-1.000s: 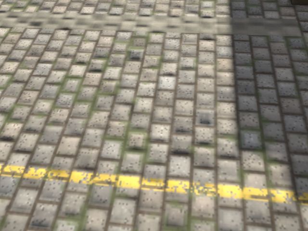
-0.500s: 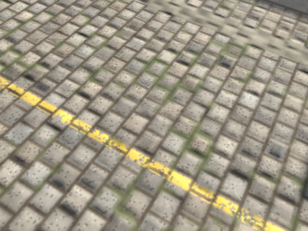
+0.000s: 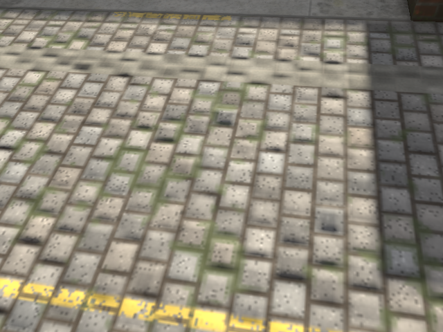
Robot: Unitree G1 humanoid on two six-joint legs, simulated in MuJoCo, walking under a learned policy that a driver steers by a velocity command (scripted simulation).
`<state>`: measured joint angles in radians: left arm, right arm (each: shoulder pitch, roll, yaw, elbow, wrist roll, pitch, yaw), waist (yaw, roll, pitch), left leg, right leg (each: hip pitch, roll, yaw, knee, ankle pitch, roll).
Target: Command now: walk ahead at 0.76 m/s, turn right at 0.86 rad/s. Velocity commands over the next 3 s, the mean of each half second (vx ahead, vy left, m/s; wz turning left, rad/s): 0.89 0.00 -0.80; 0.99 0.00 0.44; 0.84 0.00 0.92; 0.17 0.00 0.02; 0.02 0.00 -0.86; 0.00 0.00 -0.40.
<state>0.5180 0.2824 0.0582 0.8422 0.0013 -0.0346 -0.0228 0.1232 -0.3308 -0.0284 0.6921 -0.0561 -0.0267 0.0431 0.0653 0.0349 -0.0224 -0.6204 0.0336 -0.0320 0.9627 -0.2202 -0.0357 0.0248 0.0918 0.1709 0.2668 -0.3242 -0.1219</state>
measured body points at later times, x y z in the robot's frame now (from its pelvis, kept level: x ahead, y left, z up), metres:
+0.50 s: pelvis +0.39 -0.03 -0.01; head +0.40 -0.04 +0.44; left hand +0.72 +0.10 -0.06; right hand +0.22 -0.27 -0.13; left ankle +0.31 +0.14 -0.74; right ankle +0.48 -0.19 -0.67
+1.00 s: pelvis +0.82 -0.21 -0.02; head +0.85 -0.21 +0.42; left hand +0.81 +0.06 -0.16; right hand +0.98 -0.49 -0.11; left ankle +1.05 -0.17 -0.69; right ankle +0.61 -0.25 -0.74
